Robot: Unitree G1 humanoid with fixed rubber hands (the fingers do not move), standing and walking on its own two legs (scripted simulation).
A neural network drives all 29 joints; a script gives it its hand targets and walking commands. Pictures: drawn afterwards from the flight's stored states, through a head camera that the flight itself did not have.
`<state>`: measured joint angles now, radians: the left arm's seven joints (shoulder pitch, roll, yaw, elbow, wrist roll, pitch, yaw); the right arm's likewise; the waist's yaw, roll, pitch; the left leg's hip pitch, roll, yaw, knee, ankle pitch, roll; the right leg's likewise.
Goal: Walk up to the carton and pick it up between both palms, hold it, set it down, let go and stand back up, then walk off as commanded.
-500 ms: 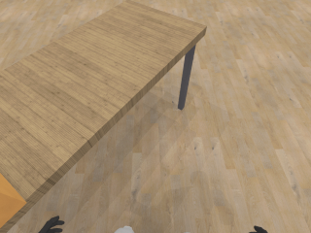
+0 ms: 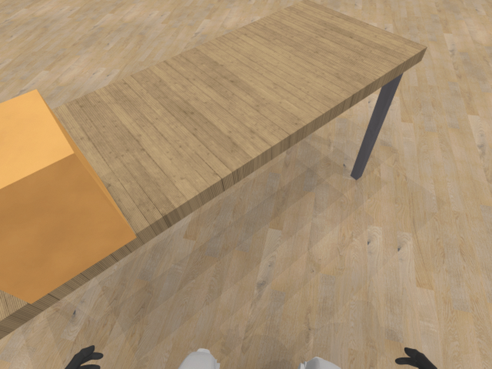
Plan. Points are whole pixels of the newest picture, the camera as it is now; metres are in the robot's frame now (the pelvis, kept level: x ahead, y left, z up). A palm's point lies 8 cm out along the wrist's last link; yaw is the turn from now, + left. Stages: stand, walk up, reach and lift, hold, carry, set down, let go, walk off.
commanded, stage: walk up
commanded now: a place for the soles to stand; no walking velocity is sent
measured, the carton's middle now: (33, 199) +0.41 +0.37 +0.06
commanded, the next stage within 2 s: none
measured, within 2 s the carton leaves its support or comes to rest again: neither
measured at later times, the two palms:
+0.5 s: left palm out of the picture -0.04 +0.41 -0.09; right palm out of the picture +0.05 -0.17 -0.12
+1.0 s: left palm out of the picture -0.09 +0.47 -0.12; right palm out of the picture +0.09 -0.12 -0.11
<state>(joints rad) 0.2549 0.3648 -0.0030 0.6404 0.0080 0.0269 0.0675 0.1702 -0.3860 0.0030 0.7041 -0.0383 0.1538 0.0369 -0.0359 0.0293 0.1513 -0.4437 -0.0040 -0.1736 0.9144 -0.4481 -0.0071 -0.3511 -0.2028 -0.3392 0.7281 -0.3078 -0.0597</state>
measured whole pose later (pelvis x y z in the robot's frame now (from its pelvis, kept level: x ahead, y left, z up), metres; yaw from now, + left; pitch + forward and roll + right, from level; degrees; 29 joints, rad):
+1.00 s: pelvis -0.06 +0.15 -0.03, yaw +25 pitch -7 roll +0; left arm 0.28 0.45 0.00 0.64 0.03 0.09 -0.04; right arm 0.42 -0.35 0.00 0.70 -0.04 0.01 -0.07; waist -0.01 -0.07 0.14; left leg -0.28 -0.02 -0.19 0.88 -0.51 -0.03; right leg -0.41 -0.10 -0.14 1.17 -0.56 -0.06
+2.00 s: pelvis +0.07 +0.05 -0.01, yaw +34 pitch -4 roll +5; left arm 0.29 0.38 0.00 0.64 0.02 0.01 0.01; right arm 0.19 -0.41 0.00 0.70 -0.04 0.09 -0.03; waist 0.00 0.01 0.15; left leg -0.46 -0.07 -0.15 1.05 -0.44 -0.03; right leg -0.32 -0.13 -0.09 0.83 -0.43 -0.02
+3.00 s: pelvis -0.01 +0.11 -0.01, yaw +40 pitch -5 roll +1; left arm 0.29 0.40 0.00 0.64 0.02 0.03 -0.02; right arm 0.22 -0.42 0.00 0.70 -0.03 0.01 -0.01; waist 0.00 0.03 0.15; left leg -0.32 -0.04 -0.15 0.78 -0.37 -0.04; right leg -0.31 -0.10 -0.09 0.81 -0.40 0.00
